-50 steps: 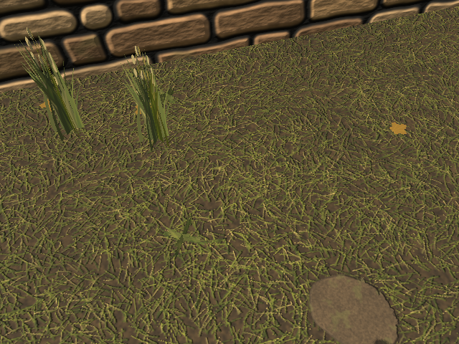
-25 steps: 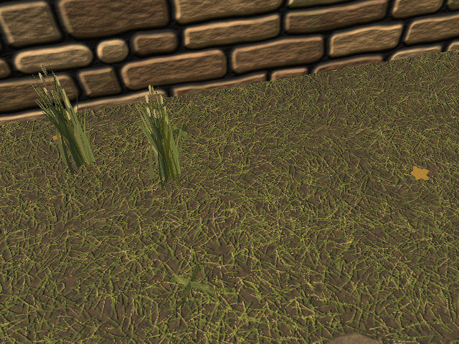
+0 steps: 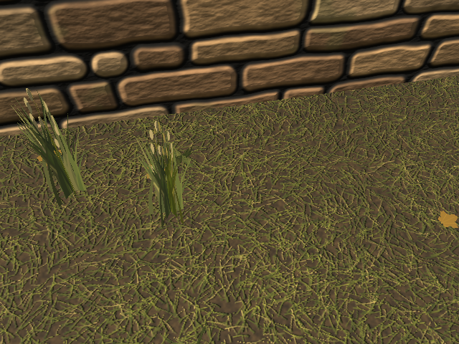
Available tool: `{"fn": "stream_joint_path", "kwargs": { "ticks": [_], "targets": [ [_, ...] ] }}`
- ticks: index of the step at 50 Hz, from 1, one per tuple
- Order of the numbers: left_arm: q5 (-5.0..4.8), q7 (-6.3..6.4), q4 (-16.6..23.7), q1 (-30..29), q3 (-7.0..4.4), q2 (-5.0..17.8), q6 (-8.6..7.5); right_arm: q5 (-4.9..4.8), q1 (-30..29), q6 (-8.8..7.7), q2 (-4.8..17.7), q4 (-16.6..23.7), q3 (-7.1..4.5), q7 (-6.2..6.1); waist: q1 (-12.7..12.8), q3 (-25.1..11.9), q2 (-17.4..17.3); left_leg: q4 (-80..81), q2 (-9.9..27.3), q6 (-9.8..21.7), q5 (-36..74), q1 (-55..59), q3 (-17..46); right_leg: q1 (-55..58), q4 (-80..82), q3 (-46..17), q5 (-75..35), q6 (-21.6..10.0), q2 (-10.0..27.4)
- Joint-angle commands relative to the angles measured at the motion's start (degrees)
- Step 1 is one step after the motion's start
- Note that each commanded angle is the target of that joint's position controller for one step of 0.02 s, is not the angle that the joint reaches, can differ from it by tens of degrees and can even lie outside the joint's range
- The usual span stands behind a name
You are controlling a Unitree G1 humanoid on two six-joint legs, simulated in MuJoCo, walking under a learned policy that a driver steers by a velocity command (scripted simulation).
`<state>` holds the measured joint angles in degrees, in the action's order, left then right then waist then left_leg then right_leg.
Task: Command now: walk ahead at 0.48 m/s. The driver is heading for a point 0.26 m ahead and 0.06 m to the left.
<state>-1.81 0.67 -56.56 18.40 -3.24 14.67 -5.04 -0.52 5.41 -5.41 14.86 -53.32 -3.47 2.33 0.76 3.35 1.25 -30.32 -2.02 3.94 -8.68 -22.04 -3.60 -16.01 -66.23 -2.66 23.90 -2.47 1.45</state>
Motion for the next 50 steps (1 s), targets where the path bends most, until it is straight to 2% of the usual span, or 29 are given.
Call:
{"fn": "stream_joint_path", "kwargs": {
  "ticks": [1, 2, 4, 6, 8, 10, 14, 16, 17, 18, 19, 20, 21, 22, 23, 24, 25, 27, 29, 30, 31, 32, 33, 34, 35, 38, 42, 50],
  "targets": [
    [0.40, 0.64, 3.9, 0.0, -1.85, 6.3, -0.98, 1.38, 1.7, -1.34, 5.1, 1.5, -0.78, 0.16, -0.4, -4.8, -5.2, 20.5, 15.5, 8.0, -5.2, 13.4, 22.3, -16.0, -2.7, -3.0, -8.1, -1.4, 7.1],
    [0.43, 0.65, 3.8, 0.7, -1.77, 5.0, -0.33, 1.30, 2.0, -1.41, 4.7, 1.1, -0.67, 0.16, 0.3, -4.7, -5.7, 21.8, 14.8, 8.4, -3.8, 11.7, 20.3, -14.5, -1.0, -2.9, -8.6, -1.2, 7.6],
    [0.80, 0.97, 4.2, -0.6, -1.85, 4.4, 0.64, 1.11, 3.5, -1.52, 5.6, 0.3, -0.59, -0.37, 0.8, -2.5, -4.7, 22.7, 14.3, 9.2, 9.6, 8.8, 15.5, -14.6, 3.0, -1.5, -9.3, 0.3, 7.6],
    [1.76, 1.20, 5.7, -3.9, -1.89, 4.4, 0.95, 1.38, 5.4, -1.26, 7.2, -0.7, -0.72, -1.29, 0.8, -1.9, -3.6, 21.3, 13.9, 9.5, 26.6, 9.2, 10.9, -16.7, 8.7, -0.5, -12.9, 2.4, 7.2],
    [2.09, 0.89, 6.4, -6.5, -1.44, 3.3, 0.90, 1.46, 6.3, -0.53, 7.1, -1.1, -0.48, -2.05, 0.4, -2.8, -3.8, 19.7, 11.7, 7.9, 34.4, 9.9, 6.3, -15.5, 17.3, 0.7, -19.5, 3.1, 6.2],
    [1.93, 0.40, 7.2, -10.6, -0.79, 2.2, 0.89, 1.20, 7.9, 0.09, 7.5, -1.7, -0.34, -2.51, -1.3, -3.7, -4.3, 19.0, 9.9, 6.0, 35.1, 10.4, 3.5, -12.1, 25.4, 2.2, -25.8, 2.9, 4.5],
    [1.58, -0.28, 8.4, -15.7, -0.52, 3.4, 1.14, 0.82, 10.6, 1.45, 7.9, -3.5, -0.16, -2.88, -3.2, -4.2, -4.7, 16.4, 11.7, 6.2, 32.0, 16.2, 4.8, -10.4, 33.2, 2.0, -27.5, 2.6, 2.5],
    [1.90, -0.66, 8.8, -16.6, -0.66, 4.5, 0.82, 0.65, 10.3, 2.23, 8.0, -3.9, -0.23, -2.96, -2.8, -4.2, -5.1, 12.8, 13.1, 6.4, 32.5, 19.2, 6.5, -10.0, 35.5, 1.7, -22.9, 1.5, 1.8],
    [2.11, -0.80, 8.4, -15.3, -0.85, 5.2, 0.58, 0.40, 9.7, 2.61, 8.1, -3.9, -0.29, -3.08, -1.7, -4.6, -5.0, 10.3, 13.2, 5.8, 32.2, 20.2, 7.2, -8.1, 37.9, 1.9, -22.3, 0.7, 1.3],
    [2.47, -0.79, 7.2, -12.0, -1.25, 6.1, 0.27, 0.11, 9.3, 2.93, 7.8, -4.0, -0.22, -3.21, 0.4, -5.7, -4.0, 6.4, 11.7, 4.2, 31.5, 20.3, 6.9, -3.0, 43.2, 2.2, -27.9, -0.5, 0.7],
    [3.17, -0.38, 6.0, -8.5, -2.19, 9.8, 0.06, 0.88, 11.5, 2.67, 7.3, -3.8, -0.03, -3.27, 0.6, -9.3, -1.1, 0.9, 8.4, 1.6, 28.7, 17.6, 5.6, 6.1, 42.7, -0.8, -48.8, -2.2, 3.9],
    [3.58, -0.11, 5.4, -6.3, -2.46, 12.4, 0.37, 1.83, 17.8, 1.92, 4.1, -4.3, 0.91, -2.88, -2.6, -15.9, 5.3, -6.8, 4.7, -1.3, 11.5, 7.1, 4.4, 22.0, 36.7, -7.9, -67.0, -8.3, 11.6],
    [3.22, 0.01, 4.3, -3.9, -1.37, 7.4, 1.39, 1.32, 19.1, 1.93, 1.7, -5.7, 1.86, -2.86, -0.5, -21.1, 9.4, -15.4, 1.5, -4.0, -11.4, 2.3, 3.7, 26.7, 37.2, -14.2, -67.4, -15.0, 17.7],
    [2.57, -0.24, 3.8, -3.9, -0.20, 4.1, 1.88, 0.23, 14.5, 2.77, 4.2, -4.7, 1.23, -2.83, 0.8, -19.5, 9.7, -21.5, 1.1, -5.4, -29.8, -1.0, 5.4, 23.7, 40.7, -17.5, -58.5, -16.3, 18.8],
    [2.41, -0.40, 3.9, -6.8, 0.17, 4.3, 2.02, -0.41, 11.5, 3.83, 5.7, -3.7, 0.73, -3.15, 0.3, -15.8, 7.1, -24.3, 2.6, -5.8, -32.7, -3.0, 6.9, 18.4, 43.5, -17.2, -45.7, -14.5, 17.6],
    [2.54, -0.26, 4.5, -10.2, 0.14, 5.1, 2.13, -0.44, 9.9, 4.98, 5.9, -3.6, 0.42, -3.70, -0.5, -12.3, 5.1, -24.5, 3.7, -6.2, -30.6, -3.3, 6.9, 12.9, 45.9, -15.9, -35.6, -12.8, 16.4],
    [2.62, -0.06, 5.3, -14.0, -0.07, 6.3, 2.23, -0.12, 9.8, 6.00, 5.6, -3.8, 0.28, -4.16, -2.0, -9.5, 4.6, -21.6, 4.8, -6.6, -27.1, -1.2, 6.9, 6.6, 48.4, -13.9, -28.1, -11.1, 14.9],
    [3.01, 0.33, 5.9, -18.5, -0.21, 6.5, 2.94, 0.27, 11.5, 6.93, 3.8, -4.9, 0.48, -4.84, -4.1, -7.6, 6.5, -12.6, 4.7, -6.9, -19.3, 5.9, 5.1, -1.9, 51.1, -10.0, -19.2, -8.5, 11.5],
    [2.53, 0.52, 5.3, -19.0, -0.05, 5.8, 3.64, 0.87, 13.9, 6.83, 2.0, -6.8, 0.80, -4.61, -5.5, -8.7, 6.3, -2.5, 3.2, -5.9, -5.7, 14.2, 2.4, -5.5, 50.4, -5.5, -13.6, -6.6, 8.5],
    [1.93, 0.52, 4.5, -17.5, 0.07, 5.2, 3.78, 1.41, 13.8, 6.88, 2.4, -7.2, 0.72, -4.29, -5.3, -8.7, 5.6, 1.1, 2.7, -5.0, -2.2, 16.4, 1.8, -6.1, 50.2, -4.2, -7.2, -4.9, 7.1],
    [1.76, 0.42, 3.4, -15.4, 0.37, 4.2, 3.77, 2.19, 12.4, 7.00, 4.0, -6.5, 0.59, -4.08, -4.3, -7.2, 3.4, 3.8, 4.5, -3.7, -0.5, 16.2, 3.7, -6.8, 49.9, -3.1, -0.2, -2.1, 5.6],
    [2.29, 0.36, 2.7, -13.8, 0.44, 4.2, 3.85, 2.13, 10.5, 7.09, 6.2, -5.1, 0.45, -4.28, -2.4, -4.8, 0.6, 7.6, 8.0, -1.9, -5.1, 13.6, 7.1, -7.1, 48.2, -1.9, 3.4, 0.0, 4.0],
    [2.49, 0.60, 3.1, -13.6, 0.50, 3.1, 4.12, 1.33, 8.3, 6.71, 8.1, -5.5, 0.15, -4.21, 0.1, -2.0, -6.7, 9.4, 7.7, -0.2, -18.7, 2.5, 7.7, -0.2, 47.0, 1.9, -1.4, 2.0, 0.6],
    [2.90, 0.91, 2.7, -14.4, 0.45, 3.8, 4.13, 1.17, 6.1, 5.92, 6.0, -5.0, 0.60, -4.07, -0.1, -0.6, -6.6, 11.5, 6.9, -0.8, -21.8, -1.6, 7.7, 4.5, 44.1, 2.1, -6.6, 2.6, 0.4],
    [2.71, 1.07, 2.2, -13.7, 0.24, 4.1, 4.00, 1.38, 5.6, 5.16, 5.1, -5.1, 0.86, -4.09, 0.2, -0.8, -6.7, 12.1, 7.0, -1.8, -19.5, -1.8, 7.6, 6.2, 42.6, 2.3, -10.4, 2.1, 0.3],
    [2.32, 1.12, 0.5, -12.0, 0.07, 4.5, 3.75, 0.99, 7.3, 3.68, 5.3, -5.8, 0.81, -3.96, -0.5, -2.8, -4.0, 9.3, 6.1, -3.0, -6.4, 3.9, 6.3, 6.1, 41.1, 1.8, -19.9, 0.6, 1.0],
    [1.89, 0.86, -0.7, -12.0, 0.07, 4.0, 3.91, 0.71, 9.6, 3.96, 4.7, -6.7, 1.04, -3.98, -1.2, -4.5, -2.8, 7.3, 5.7, -2.4, 1.7, 7.8, 5.5, 6.5, 40.0, 2.1, -24.9, 0.7, 1.1],
    [1.73, 1.30, -3.0, -11.4, -0.10, 4.7, 4.96, 0.62, 10.2, 4.43, 4.4, -6.9, 1.26, -3.84, -1.1, -4.6, -1.7, 6.8, 5.4, -2.2, 7.8, 9.2, 4.9, 8.0, 39.1, 2.0, -27.9, 1.1, 1.2]
  ]
}}
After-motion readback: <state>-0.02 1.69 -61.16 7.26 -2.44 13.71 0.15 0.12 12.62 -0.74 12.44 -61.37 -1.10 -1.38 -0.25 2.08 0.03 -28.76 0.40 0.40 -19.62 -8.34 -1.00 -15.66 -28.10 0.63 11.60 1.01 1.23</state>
